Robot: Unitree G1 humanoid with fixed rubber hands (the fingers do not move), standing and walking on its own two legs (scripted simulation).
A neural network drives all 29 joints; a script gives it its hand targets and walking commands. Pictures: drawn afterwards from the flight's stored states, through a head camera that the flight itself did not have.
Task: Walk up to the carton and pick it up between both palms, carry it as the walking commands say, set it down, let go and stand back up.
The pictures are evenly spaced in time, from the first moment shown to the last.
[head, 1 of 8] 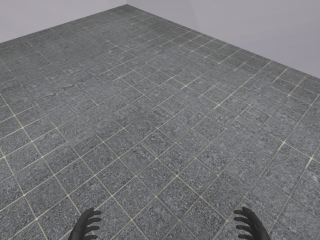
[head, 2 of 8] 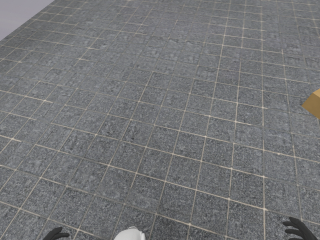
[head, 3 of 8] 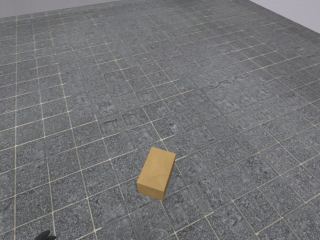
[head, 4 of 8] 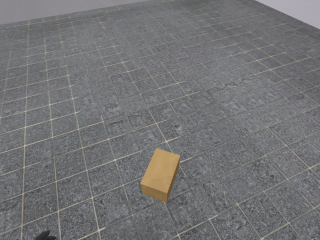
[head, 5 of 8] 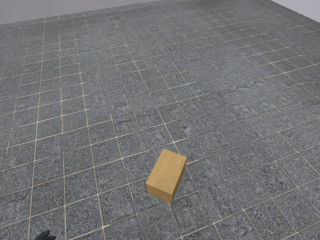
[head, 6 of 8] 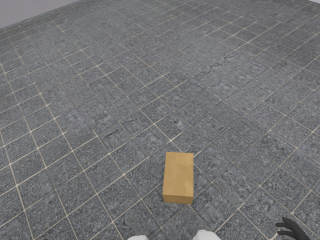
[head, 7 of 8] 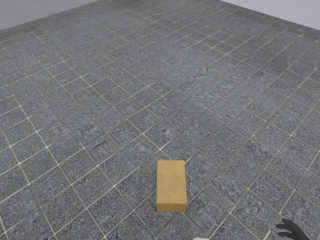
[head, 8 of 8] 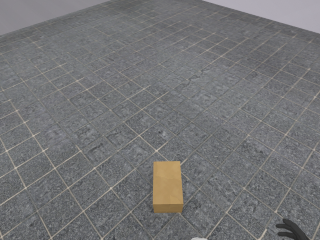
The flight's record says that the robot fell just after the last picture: no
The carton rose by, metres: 0.00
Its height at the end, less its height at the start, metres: +0.00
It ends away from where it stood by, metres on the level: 0.00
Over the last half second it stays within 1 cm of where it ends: yes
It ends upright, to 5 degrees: yes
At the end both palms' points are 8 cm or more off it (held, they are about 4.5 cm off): yes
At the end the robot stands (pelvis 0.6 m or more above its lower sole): yes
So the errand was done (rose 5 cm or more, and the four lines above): no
